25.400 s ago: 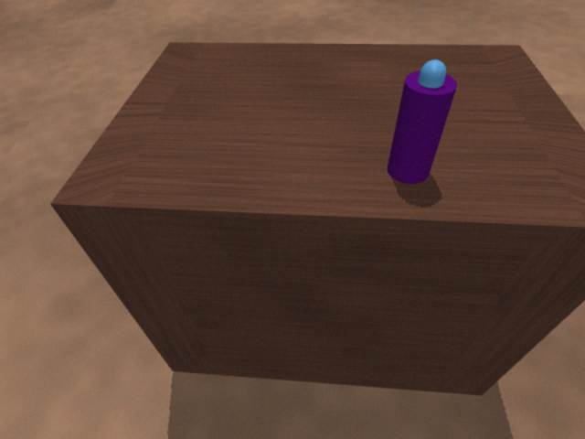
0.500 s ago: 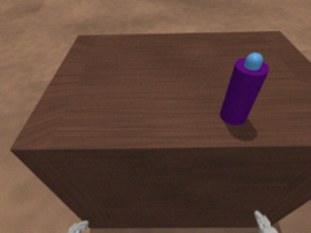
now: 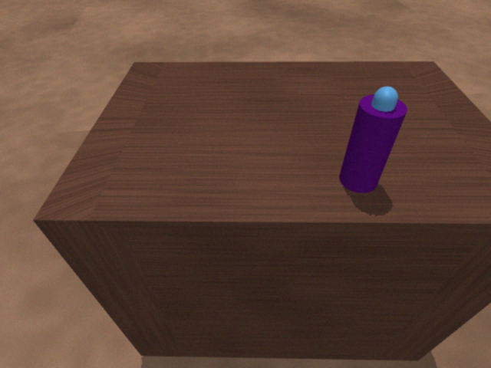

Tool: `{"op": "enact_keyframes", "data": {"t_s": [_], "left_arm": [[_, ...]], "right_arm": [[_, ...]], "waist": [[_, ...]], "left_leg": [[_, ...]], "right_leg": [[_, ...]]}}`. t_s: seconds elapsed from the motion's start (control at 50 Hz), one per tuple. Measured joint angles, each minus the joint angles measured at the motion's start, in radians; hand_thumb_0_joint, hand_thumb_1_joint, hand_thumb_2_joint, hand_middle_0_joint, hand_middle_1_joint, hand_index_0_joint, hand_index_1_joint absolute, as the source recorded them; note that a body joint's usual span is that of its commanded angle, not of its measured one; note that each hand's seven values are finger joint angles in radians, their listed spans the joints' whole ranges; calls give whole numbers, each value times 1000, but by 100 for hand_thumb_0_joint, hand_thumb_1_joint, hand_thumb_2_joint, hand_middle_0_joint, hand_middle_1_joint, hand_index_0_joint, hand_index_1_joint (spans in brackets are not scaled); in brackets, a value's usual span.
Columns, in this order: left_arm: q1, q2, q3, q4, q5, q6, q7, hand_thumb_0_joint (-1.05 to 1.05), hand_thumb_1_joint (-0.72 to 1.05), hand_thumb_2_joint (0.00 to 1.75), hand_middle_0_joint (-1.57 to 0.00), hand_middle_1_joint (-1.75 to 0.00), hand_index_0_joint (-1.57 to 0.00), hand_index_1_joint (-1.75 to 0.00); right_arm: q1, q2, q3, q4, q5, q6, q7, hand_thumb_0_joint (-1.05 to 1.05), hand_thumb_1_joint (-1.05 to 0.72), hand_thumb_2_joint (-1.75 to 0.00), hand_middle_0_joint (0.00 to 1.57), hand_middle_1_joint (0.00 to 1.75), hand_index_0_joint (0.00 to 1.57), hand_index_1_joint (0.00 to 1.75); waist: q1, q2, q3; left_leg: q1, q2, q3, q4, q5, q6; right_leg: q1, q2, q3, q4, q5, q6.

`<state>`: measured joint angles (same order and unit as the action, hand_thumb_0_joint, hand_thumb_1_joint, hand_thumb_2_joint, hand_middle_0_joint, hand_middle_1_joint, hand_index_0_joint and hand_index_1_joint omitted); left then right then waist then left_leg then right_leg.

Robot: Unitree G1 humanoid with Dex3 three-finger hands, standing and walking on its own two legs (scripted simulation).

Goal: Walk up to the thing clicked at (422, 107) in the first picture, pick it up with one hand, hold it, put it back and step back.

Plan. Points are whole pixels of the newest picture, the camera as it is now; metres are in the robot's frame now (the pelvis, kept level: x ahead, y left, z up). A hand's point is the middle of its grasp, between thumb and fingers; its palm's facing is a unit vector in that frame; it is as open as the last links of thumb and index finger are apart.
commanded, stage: home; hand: right
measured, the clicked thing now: (371, 139) +0.50 -0.20 +0.13
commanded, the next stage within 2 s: stand in 1.14 s
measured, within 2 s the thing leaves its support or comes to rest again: neither
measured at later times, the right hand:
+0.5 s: hand out of the picture +0.07 -0.26 -0.15, palm faces -0.06 +0.93 -0.37, open 17.5 cm
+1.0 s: hand out of the picture +0.12 -0.24 -0.15, palm faces -0.06 +0.93 -0.36, open 17.4 cm
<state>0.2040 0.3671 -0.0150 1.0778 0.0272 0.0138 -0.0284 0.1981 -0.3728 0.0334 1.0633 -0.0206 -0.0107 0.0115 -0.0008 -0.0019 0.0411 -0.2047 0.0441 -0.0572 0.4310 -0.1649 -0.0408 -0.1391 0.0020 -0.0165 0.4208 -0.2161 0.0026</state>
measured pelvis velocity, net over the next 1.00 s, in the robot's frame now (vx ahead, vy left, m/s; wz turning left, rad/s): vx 0.03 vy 0.01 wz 0.00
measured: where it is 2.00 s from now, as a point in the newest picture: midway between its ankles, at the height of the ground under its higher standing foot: outside the picture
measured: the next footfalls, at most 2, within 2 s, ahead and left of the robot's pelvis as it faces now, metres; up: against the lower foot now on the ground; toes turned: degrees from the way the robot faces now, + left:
none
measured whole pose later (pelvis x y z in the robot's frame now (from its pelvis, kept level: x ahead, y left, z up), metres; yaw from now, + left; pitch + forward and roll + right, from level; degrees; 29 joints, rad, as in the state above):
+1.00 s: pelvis +0.03 +0.01 +0.00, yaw +0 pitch -2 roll +0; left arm 0.11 0.36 0.00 1.13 0.01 0.01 -0.01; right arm 0.11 -0.35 0.03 1.11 -0.01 -0.01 0.00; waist 0.01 -0.01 0.06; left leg -0.15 0.02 -0.05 0.38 -0.18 -0.03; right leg -0.07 -0.02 -0.01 0.34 -0.22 0.02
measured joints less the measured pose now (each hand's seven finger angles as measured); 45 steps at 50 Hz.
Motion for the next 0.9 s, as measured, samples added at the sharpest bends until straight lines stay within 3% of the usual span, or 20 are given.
{"op": "enact_keyframes", "data": {"t_s": [0.36, 0.9], "left_arm": [[-23, -3, 11, 38, -8, -7, 9, 1, 91, 90, -20, -30, -20, -30], [-98, -8, 15, 46, -12, -8, 15, 1, 91, 90, -20, -30, -20, -30]], "right_arm": [[-26, 5, -6, 31, 5, 3, -3, 0, 55, -5, 5, 5, 5, 5], [-88, 18, -5, 41, 8, -5, -14, 0, 53, -6, 6, 5, 6, 5]], "waist": [[4, 5, 5], [4, -8, 17]], "left_leg": [[3, 7, -10, -17, 6, -9], [43, -18, 9, -48, -17, 10]], "right_leg": [[9, 7, -9, -23, 4, -7], [56, -20, 5, -77, -6, 18]]}}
